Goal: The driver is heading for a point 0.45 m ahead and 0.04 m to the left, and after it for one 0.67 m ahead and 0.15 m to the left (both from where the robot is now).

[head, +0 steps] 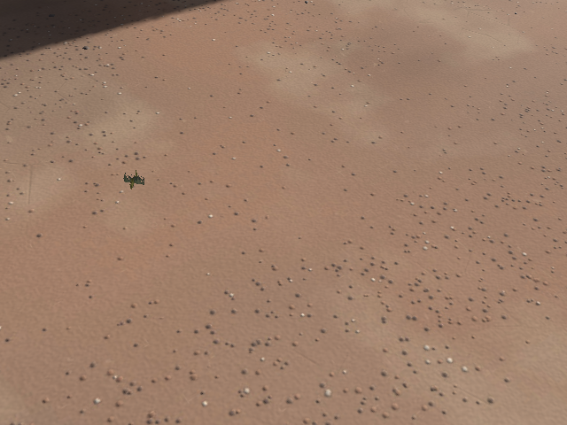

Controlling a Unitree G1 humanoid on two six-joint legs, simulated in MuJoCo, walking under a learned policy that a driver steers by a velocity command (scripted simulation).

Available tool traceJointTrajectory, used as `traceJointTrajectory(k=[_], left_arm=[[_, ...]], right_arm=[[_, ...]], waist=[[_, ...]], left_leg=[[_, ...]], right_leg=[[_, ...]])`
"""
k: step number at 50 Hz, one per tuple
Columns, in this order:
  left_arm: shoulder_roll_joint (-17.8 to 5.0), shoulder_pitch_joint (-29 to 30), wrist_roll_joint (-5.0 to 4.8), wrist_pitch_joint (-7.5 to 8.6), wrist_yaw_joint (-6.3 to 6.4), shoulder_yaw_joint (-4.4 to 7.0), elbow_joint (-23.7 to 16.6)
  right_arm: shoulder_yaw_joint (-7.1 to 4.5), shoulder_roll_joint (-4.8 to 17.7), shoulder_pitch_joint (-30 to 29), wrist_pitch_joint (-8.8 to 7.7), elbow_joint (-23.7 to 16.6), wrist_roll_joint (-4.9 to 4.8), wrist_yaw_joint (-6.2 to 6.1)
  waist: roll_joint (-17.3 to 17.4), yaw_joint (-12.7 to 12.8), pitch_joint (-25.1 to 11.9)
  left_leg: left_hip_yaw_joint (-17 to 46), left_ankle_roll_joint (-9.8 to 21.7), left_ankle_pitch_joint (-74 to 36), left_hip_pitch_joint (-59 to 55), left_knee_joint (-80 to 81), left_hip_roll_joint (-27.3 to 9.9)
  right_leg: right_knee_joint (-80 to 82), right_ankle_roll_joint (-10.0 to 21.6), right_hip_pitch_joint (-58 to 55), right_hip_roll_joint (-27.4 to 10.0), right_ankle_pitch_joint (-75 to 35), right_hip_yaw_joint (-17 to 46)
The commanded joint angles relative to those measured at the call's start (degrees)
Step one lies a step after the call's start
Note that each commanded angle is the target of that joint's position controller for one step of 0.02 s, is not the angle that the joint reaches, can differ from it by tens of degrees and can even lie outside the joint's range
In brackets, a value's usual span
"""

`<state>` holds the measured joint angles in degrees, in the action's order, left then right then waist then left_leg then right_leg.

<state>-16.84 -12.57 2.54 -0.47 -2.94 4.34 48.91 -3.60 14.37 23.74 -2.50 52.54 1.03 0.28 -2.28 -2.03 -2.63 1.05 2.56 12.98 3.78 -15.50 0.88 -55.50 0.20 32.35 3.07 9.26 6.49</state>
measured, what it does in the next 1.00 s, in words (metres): walks ahead, turning left: right foot, then left foot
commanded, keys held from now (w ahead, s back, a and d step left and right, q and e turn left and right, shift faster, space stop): w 0.10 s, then no key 0.12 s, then q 0.70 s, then no key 0.02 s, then w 0.06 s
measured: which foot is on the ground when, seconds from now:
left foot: down 0.00-0.24, up 0.26-0.72, down 0.74-1.00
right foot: up 0.00-0.20, down 0.22-0.74, up 0.76-1.00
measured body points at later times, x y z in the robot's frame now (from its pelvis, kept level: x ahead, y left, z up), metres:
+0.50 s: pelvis +0.14 -0.06 -0.01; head +0.17 -0.08 +0.44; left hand +0.21 +0.20 -0.13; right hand +0.19 -0.31 -0.16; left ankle +0.15 +0.07 -0.68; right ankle +0.15 -0.13 -0.75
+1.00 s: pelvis +0.16 -0.02 -0.01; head +0.19 +0.01 +0.44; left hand +0.16 +0.27 -0.15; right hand +0.36 -0.24 -0.12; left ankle +0.16 +0.05 -0.75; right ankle +0.21 -0.16 -0.69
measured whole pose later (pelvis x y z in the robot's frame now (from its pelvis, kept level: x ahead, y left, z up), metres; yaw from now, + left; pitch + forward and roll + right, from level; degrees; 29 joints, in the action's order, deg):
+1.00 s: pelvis +0.16 -0.02 -0.01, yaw +21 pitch +1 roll -1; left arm -15.7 -9.7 1.6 -2.8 0.9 3.6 48.9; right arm -4.0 15.3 11.0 1.9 47.0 0.6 -0.1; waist -1.7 -0.2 3.7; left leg 2.6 5.4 9.7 14.7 -23.8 5.2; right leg -56.0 -2.5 27.1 -1.8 22.2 1.3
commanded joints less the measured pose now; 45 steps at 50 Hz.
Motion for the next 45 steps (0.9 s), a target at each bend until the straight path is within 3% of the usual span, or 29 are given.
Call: traceJointTrajectory(k=[1, 4, 6, 8, 10, 11, 12, 13, 14, 15, 16, 17, 20, 25, 28, 32, 35, 36, 37, 38, 39, 40, 41, 43, 45], left_arm=[[-2.28, 10.63, -0.04, 1.33, -0.24, -0.4, -5.28], [-0.62, 16.39, -0.53, 1.85, -0.57, -1.37, -6.71], [-0.42, 16.64, -0.78, 2.21, -0.35, -1.63, -6.73], [-0.05, 13.31, -0.88, 2.8, 0.61, -1.83, -5.7], [-0.97, 3.24, -0.52, 3.8, 2.14, -1.34, -1.9], [-3.79, -4.15, 0.33, 4.56, 2.89, -0.61, -0.12], [-10.88, -11.48, 0.85, 4.51, 3.8, 1.03, 0.84], [-11.56, -12.98, -1.66, 3.74, 3.71, 1.54, 2.18], [-7.85, -7.76, -2.44, 3.67, 3.38, 0.42, 1.25], [-3.37, -2.14, -2.34, 3.82, 3.32, -0.88, 0.16], [-0.75, 1.21, -2.03, 3.83, 3.59, -1.78, -0.55], [-0.29, 2.27, -2.03, 3.87, 4.01, -2.01, -0.42], [-1.94, 1.83, -1.94, 4.29, 4.61, -1.63, -0.12], [-1.67, 0.47, -1.7, 3.52, 5.6, -1.51, 0.81], [-2.81, -0.67, -1.42, 2.89, 5.54, -1.0, 1.22], [-5.04, -1.49, -1.04, 1.6, 5.11, 0.09, 1.18], [-6.41, -1.53, -1.05, 0.65, 5.14, 0.86, 1.04], [-6.66, -2.38, -0.9, 0.27, 5.07, 1.13, 1.42], [-5.1, -4.72, -0.85, -0.01, 4.74, 0.88, 1.15], [-0.39, -2.7, -1.67, -0.31, 4.44, -0.33, -3.06], [-2.91, 1.34, -1.03, -1.32, 4.94, -0.06, -3.05], [-2.46, 1.73, -1.63, -1.69, 4.77, -0.07, -3.12], [-2.24, 1.94, -2.1, -1.4, 4.61, -0.11, -2.73], [-4.07, 0.8, -0.79, -1.3, 4.42, 0.38, -2.03], [-3.65, -0.58, -0.79, -1.79, 4.07, 0.4, -1.69]], right_arm=[[-1.72, 7.84, 2.47, -1.5, -0.72, -0.19, 0.13], [-1.64, 7.95, 5.52, -1.69, 0.95, 0.11, 0.25], [-1.59, 8.27, 6.23, -1.66, 1.85, 0.45, 0.21], [-1.43, 7.86, 6.54, -1.3, 2.73, 0.39, 0.1], [-0.92, 6.81, 4.72, -1.03, 2.86, -0.48, -0.19], [-0.33, 5.46, 3.16, -1.18, 1.77, -1.0, -0.29], [1.45, -0.66, 5.84, -1.27, -0.5, -2.46, -0.17], [-0.15, 4.21, 5.79, -0.34, 0.72, -1.35, -1.29], [-0.7, 4.75, 5.0, 0.55, 1.45, -0.65, -1.61], [-0.11, 2.3, 3.8, 0.79, 2.04, -0.39, -1.3], [-0.15, 1.47, 2.93, 1.2, 2.21, -0.25, -1.12], [-0.53, 2.17, 2.51, 1.81, 2.19, 0.39, -0.83], [-1.04, 1.75, 2.86, 3.09, 2.13, 0.46, -0.16], [-1.07, 1.01, -5.02, 4.58, -1.61, 0.84, 0.31], [-0.56, 0.45, -9.04, 5.0, -3.85, 0.75, 1.04], [-0.63, 1.58, -12.2, 5.43, -6.33, 0.69, 1.38], [-0.79, 2.07, -12.62, 4.89, -7.8, 0.28, 1.3], [-0.86, 2.47, -11.19, 4.14, -7.74, 0.27, 1.08], [-2.02, 7.15, -8.63, 3.16, -7.46, 0.95, 0.46], [-3.97, 15.61, -7.09, 3.02, -8.18, 0.39, 0.08], [-4.21, 14.21, -1.71, 3.4, -6.32, -0.86, -0.13], [-3.55, 12.14, -3.97, 3.77, -6.35, -0.8, -0.49], [-2.84, 9.9, -8.56, 4.23, -7.12, -0.53, -0.9], [-1.98, 7.28, -14.09, 4.6, -8.85, -0.81, -1.26], [-2.15, 8.34, -13.08, 4.27, -8.88, -0.79, -0.69]], waist=[[10.05, -2.25, 9.05], [11.09, -4.55, 9.51], [11.72, -4.19, 9.77], [12.03, -2.37, 7.59], [9.32, 2.89, 2.4], [6.88, 6.17, -3.54], [-7.33, 7.55, -11.74], [-8.35, 7.87, -12.95], [-3.6, 4.94, -6.58], [-2.74, 3.13, -1.24], [-2.98, 1.59, 1.71], [-4.42, 0.64, 3.0], [-3.75, -0.92, 0.91], [-4.74, -0.04, 2.92], [-4.49, 1.1, 2.69], [-4.05, 2.34, 2.47], [-2.93, 1.92, 2.25], [-0.42, 0.68, 1.34], [9.39, 0.17, -1.28], [22.55, 0.22, -1.82], [11.73, -3.19, -4.41], [9.11, -1.45, -1.39], [7.2, 0.46, 1.78], [8.38, 2.42, 2.07], [6.45, 2.61, -0.21]], left_leg=[[12.69, 7.68, 8.16, -4.13, 9.72, -12.52], [9.89, 7.85, 0.9, -2.35, 8.29, -12.35], [8.34, 7.79, -10.5, -1.58, 5.05, -12.36], [7.54, 7.02, -25.98, -1.32, -0.53, -13.0], [4.27, 3.94, -36.39, 0.93, -11.25, -10.39], [2.13, 1.94, -28.02, 7.04, -19.61, -8.28], [-3.0, -0.8, 0.27, 24.29, -36.92, -2.04], [-0.83, -0.51, 21.07, 24.9, -46.93, 1.9], [3.12, 0.25, 20.05, 24.59, -50.39, -0.83], [2.72, 0.19, 17.32, 24.52, -49.31, -2.43], [2.38, -0.06, 14.07, 23.6, -46.65, -3.64], [1.48, -0.56, 11.3, 22.19, -45.41, -3.74], [-0.16, -1.78, 6.6, 20.53, -47.08, -1.69], [-1.63, -2.57, 2.2, 24.68, -39.67, -2.99], [-3.31, -1.79, 1.62, 22.42, -33.36, -3.06], [-5.25, -0.16, 6.7, 19.92, -28.02, -2.34], [-6.25, 1.44, 6.95, 15.61, -19.74, -1.3], [-5.25, 2.08, 0.5, 10.74, -12.63, -0.84], [5.45, 4.06, -8.2, 3.4, -4.93, -7.1], [29.15, 14.26, -34.15, -3.6, -3.1, -23.7], [26.6, 18.66, -35.44, -4.39, -4.41, -23.56], [22.02, 18.1, -32.78, -1.44, -4.59, -20.61], [18.05, 15.28, -27.6, 1.65, -3.44, -16.65], [14.04, 11.85, -26.04, 3.12, -3.02, -11.77], [13.82, 11.63, -27.96, 2.71, -3.52, -10.99]], right_leg=[[8.07, -1.87, 11.4, -3.72, -1.4, -5.18], [17.1, -1.58, 4.63, -4.06, 0.37, -9.11], [21.41, -0.35, -0.27, -2.86, 3.39, -11.05], [24.74, 1.5, -7.76, -0.84, 4.32, -12.25], [33.32, 3.75, -23.39, -0.02, -3.52, -10.96], [33.2, 5.22, -35.87, -6.49, -6.68, -4.97], [30.98, 11.13, -54.19, -24.12, -21.58, 13.69], [34.15, 14.91, -47.13, -29.54, -35.7, 20.56], [33.99, 14.07, -40.2, -26.36, -36.17, 12.06], [35.8, 12.3, -33.45, -23.27, -35.95, 6.19], [37.56, 9.93, -29.26, -20.32, -35.11, 1.67], [38.57, 8.98, -26.38, -18.32, -35.7, -1.3], [38.78, 9.95, -24.38, -17.76, -40.64, -6.19], [39.36, 10.97, -23.69, -18.27, -30.54, -9.96], [38.39, 11.47, -23.53, -19.21, -26.62, -11.02], [35.09, 11.37, -24.54, -21.4, -21.67, -10.49], [29.45, 9.07, -24.87, -22.0, -17.75, -10.77], [24.46, 6.37, -23.12, -20.71, -14.26, -12.73], [11.91, 2.56, -17.76, -16.16, -5.34, -17.0], [-1.15, -1.8, -0.68, -3.58, 27.11, -18.54], [-9.36, -1.84, 0.44, -3.73, 29.89, -8.73], [-12.1, -1.82, 1.7, -4.56, 26.06, -6.79], [-10.27, -1.73, 1.95, -5.71, 20.81, -5.5], [-7.45, -1.88, 0.08, -5.8, 14.57, -5.45], [-6.84, -2.32, -1.67, -4.64, 13.33, -5.52]])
